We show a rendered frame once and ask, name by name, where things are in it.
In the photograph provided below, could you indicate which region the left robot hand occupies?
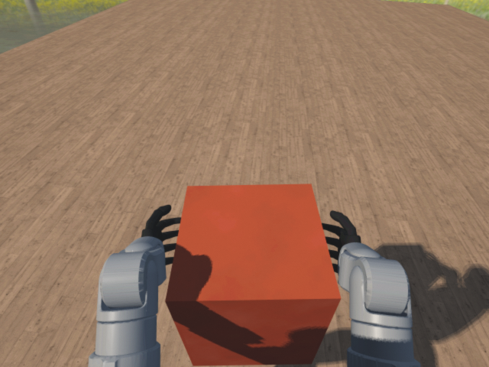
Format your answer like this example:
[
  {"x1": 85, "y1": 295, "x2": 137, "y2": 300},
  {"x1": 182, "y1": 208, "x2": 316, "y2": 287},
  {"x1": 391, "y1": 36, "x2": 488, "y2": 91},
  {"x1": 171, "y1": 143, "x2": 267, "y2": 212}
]
[{"x1": 141, "y1": 205, "x2": 181, "y2": 265}]

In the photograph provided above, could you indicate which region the left robot forearm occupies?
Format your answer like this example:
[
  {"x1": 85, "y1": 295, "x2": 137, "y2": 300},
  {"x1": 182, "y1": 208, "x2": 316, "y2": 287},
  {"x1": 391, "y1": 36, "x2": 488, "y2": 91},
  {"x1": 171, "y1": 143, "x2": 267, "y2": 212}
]
[{"x1": 88, "y1": 236, "x2": 167, "y2": 367}]

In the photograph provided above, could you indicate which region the carton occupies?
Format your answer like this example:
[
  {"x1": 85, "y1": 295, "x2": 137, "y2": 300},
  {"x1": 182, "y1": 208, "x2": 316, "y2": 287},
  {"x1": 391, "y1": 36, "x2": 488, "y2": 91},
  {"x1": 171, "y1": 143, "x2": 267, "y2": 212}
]
[{"x1": 165, "y1": 183, "x2": 341, "y2": 366}]

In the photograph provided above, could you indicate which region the right robot forearm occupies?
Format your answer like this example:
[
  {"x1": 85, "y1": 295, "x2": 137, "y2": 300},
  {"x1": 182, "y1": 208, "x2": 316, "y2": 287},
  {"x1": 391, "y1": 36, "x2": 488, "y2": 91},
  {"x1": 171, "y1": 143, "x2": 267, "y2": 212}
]
[{"x1": 338, "y1": 242, "x2": 421, "y2": 367}]

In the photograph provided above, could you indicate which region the right robot hand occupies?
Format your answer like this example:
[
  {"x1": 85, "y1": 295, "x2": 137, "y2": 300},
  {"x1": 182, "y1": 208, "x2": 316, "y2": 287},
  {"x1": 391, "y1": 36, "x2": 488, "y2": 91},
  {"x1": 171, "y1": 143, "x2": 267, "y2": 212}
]
[{"x1": 322, "y1": 210, "x2": 361, "y2": 273}]

